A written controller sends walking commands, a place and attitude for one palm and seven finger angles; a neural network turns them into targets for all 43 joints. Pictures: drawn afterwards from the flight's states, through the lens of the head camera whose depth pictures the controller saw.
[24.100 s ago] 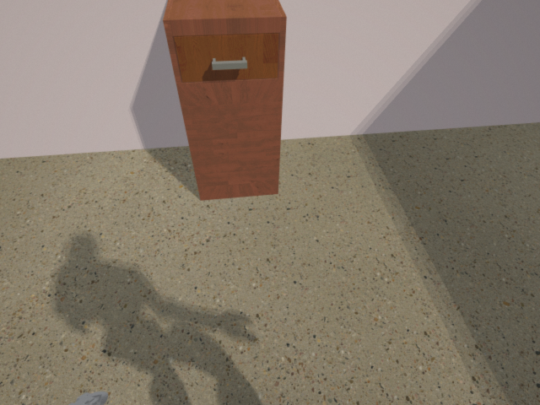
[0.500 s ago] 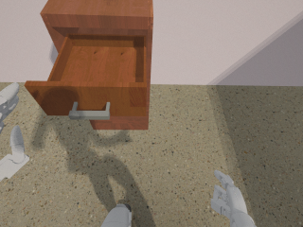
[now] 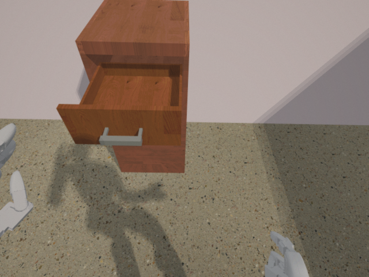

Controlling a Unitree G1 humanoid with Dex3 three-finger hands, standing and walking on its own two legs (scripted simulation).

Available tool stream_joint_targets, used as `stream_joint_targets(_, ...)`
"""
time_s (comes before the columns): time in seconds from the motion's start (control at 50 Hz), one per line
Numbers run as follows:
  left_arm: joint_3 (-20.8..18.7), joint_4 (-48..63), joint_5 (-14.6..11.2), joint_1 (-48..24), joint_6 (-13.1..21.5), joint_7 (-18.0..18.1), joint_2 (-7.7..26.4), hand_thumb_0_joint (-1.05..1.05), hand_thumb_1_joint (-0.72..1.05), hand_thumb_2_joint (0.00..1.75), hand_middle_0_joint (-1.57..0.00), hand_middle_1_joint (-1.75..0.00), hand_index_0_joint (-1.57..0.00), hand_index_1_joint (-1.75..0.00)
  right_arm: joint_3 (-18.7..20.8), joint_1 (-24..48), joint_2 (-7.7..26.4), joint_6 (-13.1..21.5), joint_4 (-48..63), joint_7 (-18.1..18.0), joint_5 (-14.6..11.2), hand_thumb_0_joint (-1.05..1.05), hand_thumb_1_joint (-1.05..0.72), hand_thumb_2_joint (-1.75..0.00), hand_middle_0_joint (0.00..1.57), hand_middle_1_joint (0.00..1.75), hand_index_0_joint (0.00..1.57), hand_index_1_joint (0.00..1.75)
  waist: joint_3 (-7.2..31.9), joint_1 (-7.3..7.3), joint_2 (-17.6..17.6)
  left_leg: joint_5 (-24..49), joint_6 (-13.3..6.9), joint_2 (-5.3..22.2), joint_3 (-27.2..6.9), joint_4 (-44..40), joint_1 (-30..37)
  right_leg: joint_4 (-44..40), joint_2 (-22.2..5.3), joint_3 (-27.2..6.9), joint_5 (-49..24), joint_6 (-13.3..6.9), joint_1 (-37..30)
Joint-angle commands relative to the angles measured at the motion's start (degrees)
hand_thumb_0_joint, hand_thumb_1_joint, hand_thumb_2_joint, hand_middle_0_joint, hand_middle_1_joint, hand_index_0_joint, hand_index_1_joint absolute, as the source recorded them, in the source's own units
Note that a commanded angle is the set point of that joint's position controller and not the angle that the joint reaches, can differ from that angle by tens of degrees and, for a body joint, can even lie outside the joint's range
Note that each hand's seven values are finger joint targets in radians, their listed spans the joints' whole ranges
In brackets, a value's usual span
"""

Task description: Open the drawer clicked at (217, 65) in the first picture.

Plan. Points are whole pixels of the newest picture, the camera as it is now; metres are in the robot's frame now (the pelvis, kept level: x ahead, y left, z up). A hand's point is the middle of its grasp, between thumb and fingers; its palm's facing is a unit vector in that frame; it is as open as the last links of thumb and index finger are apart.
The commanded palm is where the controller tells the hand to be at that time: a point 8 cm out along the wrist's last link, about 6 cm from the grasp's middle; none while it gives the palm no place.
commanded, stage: stop stepping back and stand still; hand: left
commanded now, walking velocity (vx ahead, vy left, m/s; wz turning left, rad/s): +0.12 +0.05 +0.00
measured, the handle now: (122, 135) +0.51 +0.21 -0.04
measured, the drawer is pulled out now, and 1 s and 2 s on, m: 0.30 0.30 0.30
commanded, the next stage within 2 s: let the arm hang, fingers relaxed in 0.08 s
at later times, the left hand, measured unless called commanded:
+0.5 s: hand out of the picture +0.06 +0.19 -0.17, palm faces +0.08 -0.98 -0.17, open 6.9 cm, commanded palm none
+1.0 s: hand out of the picture -0.03 +0.17 -0.17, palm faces +0.05 -0.98 -0.17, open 7.4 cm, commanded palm none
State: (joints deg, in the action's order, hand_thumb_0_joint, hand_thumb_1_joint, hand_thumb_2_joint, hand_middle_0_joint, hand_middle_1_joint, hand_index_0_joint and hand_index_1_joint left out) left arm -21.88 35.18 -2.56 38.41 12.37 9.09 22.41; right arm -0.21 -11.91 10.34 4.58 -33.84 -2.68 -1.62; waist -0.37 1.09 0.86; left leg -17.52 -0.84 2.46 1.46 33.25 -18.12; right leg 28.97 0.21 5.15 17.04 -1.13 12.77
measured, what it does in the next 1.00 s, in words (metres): stands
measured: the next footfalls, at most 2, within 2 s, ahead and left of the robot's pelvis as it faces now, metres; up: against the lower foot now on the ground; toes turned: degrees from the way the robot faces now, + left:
none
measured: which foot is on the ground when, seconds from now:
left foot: down 0.00-1.00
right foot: down 0.00-1.00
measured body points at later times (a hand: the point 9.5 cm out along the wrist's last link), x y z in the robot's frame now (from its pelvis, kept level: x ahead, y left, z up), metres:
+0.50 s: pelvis +0.01 +0.01 +0.00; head +0.03 +0.03 +0.45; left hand +0.05 +0.24 -0.16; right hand +0.06 -0.22 -0.14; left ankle +0.02 +0.12 -0.73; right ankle -0.02 -0.11 -0.73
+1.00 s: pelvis -0.01 +0.01 +0.01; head +0.00 +0.01 +0.46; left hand -0.03 +0.22 -0.15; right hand -0.03 -0.18 -0.16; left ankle +0.02 +0.12 -0.73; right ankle -0.02 -0.11 -0.73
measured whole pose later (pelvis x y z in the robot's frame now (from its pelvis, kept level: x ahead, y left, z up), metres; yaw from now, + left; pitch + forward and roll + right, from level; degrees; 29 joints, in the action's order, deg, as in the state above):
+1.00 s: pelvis -0.01 +0.01 +0.01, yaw +0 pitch -3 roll +0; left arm -0.5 -65.9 0.7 18.3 -0.3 1.7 6.3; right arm 0.2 -17.8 5.7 -1.1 -64.5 -2.4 0.6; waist -3.2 0.0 1.3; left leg -11.4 -1.0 0.3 2.5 24.7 -10.8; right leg 24.1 -1.6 4.1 14.3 0.1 7.3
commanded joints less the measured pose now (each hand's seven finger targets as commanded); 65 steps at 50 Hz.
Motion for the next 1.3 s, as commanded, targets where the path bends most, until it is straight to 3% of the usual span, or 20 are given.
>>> stream_joint_targets(0.0,-3.2,9.6,-0.1,-6.2,1.1,1.5,7.3,0.0,0.9,0.9,-0.2,-0.3,-0.2,-0.3,2.3,5.4,7.5,2.3,8.1,-1.0,0.4,0.0,-0.9,-0.9,0.2,0.3,0.2,0.3,-0.3,1.24,-5.4,-2.3,-1.7,-0.4,-0.5,-3.0,1.6,-11.9,-9.9,-12.5,7.0,-3.8,3.3)
stream_joint_targets(0.08,-3.9,11.5,0.4,-7.1,1.0,1.6,8.7,0.0,0.9,0.9,-0.2,-0.3,-0.2,-0.3,1.7,6.8,7.5,2.6,8.5,-1.5,0.8,0.0,-0.9,-0.9,0.2,0.3,0.2,0.3,-1.1,0.24,2.7,-0.6,-2.8,2.7,-4.9,-10.6,3.1,-7.6,-5.1,-7.1,1.7,-0.8,1.8)
stream_joint_targets(0.14,-3.9,11.6,0.4,-5.2,1.4,1.6,8.1,0.0,0.9,0.9,-0.2,-0.3,-0.2,-0.3,1.4,6.2,7.2,3.1,8.5,-1.2,0.7,0.0,-0.9,-0.9,0.2,0.3,0.2,0.3,1.7,-0.21,3.9,8.5,-2.9,4.0,-6.6,-11.5,2.4,-4.6,-3.2,-4.0,-8.2,0.4,-3.7)
stream_joint_targets(0.16,16.6,-39.4,5.9,-9.4,-7.9,-6.3,-5.1,0.0,0.9,0.9,-0.2,-0.3,-0.2,-0.3,4.5,4.5,13.0,4.6,-6.8,3.9,1.6,0.0,-0.9,-0.9,0.2,0.3,0.2,0.3,-0.4,1.69,3.8,17.3,-1.8,3.8,-5.8,-2.6,-0.7,6.2,-5.8,-0.7,-14.6,0.3,4.4)
stream_joint_targets(0.18,16.4,-41.5,5.2,-7.8,-11.8,-7.5,-7.9,0.0,0.9,0.9,-0.2,-0.3,-0.2,-0.3,4.1,-1.2,8.7,2.0,-7.1,3.7,2.0,0.0,-0.9,-0.9,0.2,0.3,0.2,0.3,5.2,0.65,1.9,24.1,-1.9,3.4,-3.6,-2.4,4.0,4.8,-5.1,-2.0,-15.4,0.5,2.8)
stream_joint_targets(0.2,16.9,-43.3,4.8,-9.5,-12.6,-7.8,-7.8,0.0,0.9,0.9,-0.2,-0.3,-0.2,-0.3,3.6,-1.3,8.8,0.4,-6.3,3.2,2.2,0.0,-0.9,-0.9,0.2,0.3,0.2,0.3,6.8,0.14,0.2,22.0,-2.8,4.5,-5.5,-2.1,3.0,4.9,-4.6,-1.5,-11.5,0.4,2.2)
stream_joint_targets(0.24,16.5,-49.1,4.9,-12.9,-12.6,-8.3,-6.1,0.0,0.9,0.9,-0.2,-0.3,-0.2,-0.3,2.6,-0.5,8.3,-1.3,-5.4,2.8,2.5,0.0,-0.9,-0.9,0.2,0.3,0.2,0.3,6.1,-0.87,-7.2,18.9,-3.4,3.4,-6.6,-1.4,0.0,2.9,-5.2,-2.4,-14.2,-0.1,-1.4)
stream_joint_targets(0.28,16.4,-56.8,4.8,-16.8,-12.9,-8.2,-4.3,0.0,0.9,0.9,-0.2,-0.3,-0.2,-0.3,2.8,-0.1,8.0,-2.4,-6.2,2.4,2.7,0.0,-0.9,-0.9,0.2,0.3,0.2,0.3,5.4,-0.86,-14.3,19.0,-1.8,0.2,-3.4,1.8,0.0,1.7,-8.4,-4.6,-25.5,-2.4,-4.1)
stream_joint_targets(0.32,17.0,-64.5,4.2,-19.2,-13.4,-7.8,-3.3,0.0,0.9,0.9,-0.2,-0.3,-0.2,-0.3,2.5,-0.2,7.9,-3.6,-8.4,1.9,2.9,0.0,-0.9,-0.9,0.2,0.3,0.2,0.3,3.3,-0.75,-7.2,19.7,-1.3,-0.3,-2.9,0.1,2.9,0.7,-9.0,-5.3,-26.0,-3.1,-3.1)
stream_joint_targets(0.34,17.3,-68.1,4.0,-20.8,-13.5,-7.7,-3.1,0.0,0.9,0.9,-0.2,-0.3,-0.2,-0.3,2.2,-0.8,7.5,-4.0,-9.7,1.7,3.0,0.0,-0.9,-0.9,0.2,0.3,0.2,0.3,2.2,-0.54,-2.0,21.5,-1.4,0.3,-3.6,-2.0,3.9,0.6,-7.8,-4.7,-22.2,-2.5,-3.0)
stream_joint_targets(0.38,18.0,-75.0,3.7,-21.8,-13.8,-7.6,-3.4,0.0,0.9,0.9,-0.2,-0.3,-0.2,-0.3,1.6,-0.9,7.9,-4.3,-12.4,1.4,3.0,0.0,-0.9,-0.9,0.2,0.3,0.2,0.3,-0.6,-1.21,4.6,22.4,-2.4,2.6,-6.3,-7.1,3.9,-0.8,-4.9,-3.3,-11.1,-0.9,-2.4)
stream_joint_targets(0.44,18.7,-84.0,3.4,-20.1,-13.4,-7.9,-4.6,0.0,0.9,0.9,-0.2,-0.3,-0.2,-0.3,1.1,-1.5,7.0,-4.4,-16.6,0.8,2.6,0.0,-0.9,-0.9,0.2,0.3,0.2,0.3,-2.1,-1.69,7.4,15.5,-2.3,2.8,-6.4,-10.0,3.5,-5.2,-4.9,-4.2,-6.6,-0.9,-4.1)
stream_joint_targets(0.46,18.0,-85.6,3.5,-19.1,-13.4,-7.7,-6.4,0.0,0.9,0.9,-0.2,-0.3,-0.2,-0.3,1.3,-2.4,5.9,-4.5,-17.4,0.6,2.9,0.0,-0.9,-0.9,0.2,0.3,0.2,0.3,-1.2,-1.64,9.4,12.8,-2.3,2.7,-6.3,-10.9,4.2,-6.2,-5.0,-4.2,-6.1,-1.3,-4.5)
stream_joint_targets(0.52,18.9,-90.3,3.3,-18.5,-12.9,-7.9,-6.3,0.0,0.9,0.9,-0.2,-0.3,-0.2,-0.3,1.3,-5.3,5.1,-4.7,-20.4,0.3,2.4,0.0,-0.9,-0.9,0.2,0.3,0.2,0.3,0.9,-1.25,6.5,13.0,-2.4,3.1,-6.0,-11.2,7.4,-8.0,-5.3,-3.9,-8.2,-1.4,-5.4)
stream_joint_targets(0.58,19.4,-93.9,3.2,-17.8,-12.5,-7.7,-6.9,0.0,0.9,0.9,-0.2,-0.3,-0.2,-0.3,1.3,-7.7,4.4,-4.6,-23.0,0.1,2.0,0.0,-0.9,-0.9,0.2,0.3,0.2,0.3,0.2,-0.92,1.6,16.4,-2.2,3.3,-5.3,-11.0,9.3,-8.7,-5.7,-3.8,-10.9,-1.6,-5.0)
stream_joint_targets(0.68,20.2,-98.0,3.1,-16.0,-12.5,-7.2,-7.7,0.0,0.9,0.9,-0.2,-0.3,-0.2,-0.3,1.2,-9.5,3.5,-4.8,-26.5,0.0,1.9,0.0,-0.9,-0.9,0.2,0.3,0.2,0.3,-3.2,-0.99,-1.1,14.2,-2.0,3.2,-4.5,-12.1,9.3,-10.2,-5.8,-4.0,-8.8,-1.5,-3.3)
stream_joint_targets(0.92,20.4,-100.7,3.2,-15.0,-12.5,-6.8,-9.6,0.0,0.9,0.9,-0.2,-0.3,-0.2,-0.3,1.2,-11.0,0.5,-5.1,-29.8,0.2,2.3,0.0,-0.9,-0.9,0.2,0.3,0.2,0.3,-8.3,-0.84,-0.9,5.1,-1.5,2.4,-4.0,-14.2,6.1,-11.3,-5.5,-4.7,-1.5,-1.5,0.3)
stream_joint_targets(1.08,19.9,-100.2,3.3,-15.3,-12.4,-6.7,-10.5,0.0,0.9,0.9,-0.2,-0.3,-0.2,-0.3,1.6,-11.1,-0.3,-5.0,-29.8,0.1,2.3,0.0,-0.9,-0.9,0.2,0.3,0.2,0.3,-8.3,-1.0,-0.4,4.9,-1.3,2.3,-3.9,-13.8,5.7,-11.0,-5.4,-4.6,-1.3,-1.6,1.2)
stream_joint_targets(1.14,19.7,-100.0,3.2,-16.0,-12.4,-6.8,-10.6,0.0,0.9,0.9,-0.2,-0.3,-0.2,-0.3,1.5,-11.6,-0.6,-4.9,-29.7,0.0,2.4,0.0,-0.9,-0.9,0.2,0.3,0.2,0.3,-7.8,-0.79,1.6,4.9,-1.2,2.3,-3.9,-14.0,5.1,-10.8,-5.3,-5.0,-1.9,-1.8,0.4)
stream_joint_targets(1.28,19.6,-99.9,3.2,-15.7,-12.2,-6.8,-10.9,0.0,0.9,0.9,-0.2,-0.3,-0.2,-0.3,1.8,-11.7,-0.7,-4.9,-29.3,-0.1,2.4,0.0,-0.9,-0.9,0.2,0.3,0.2,0.3,-6.2,-0.95,-0.6,7.2,-1.2,2.6,-3.8,-13.1,6.6,-11.1,-5.3,-5.0,-2.9,-1.9,0.1)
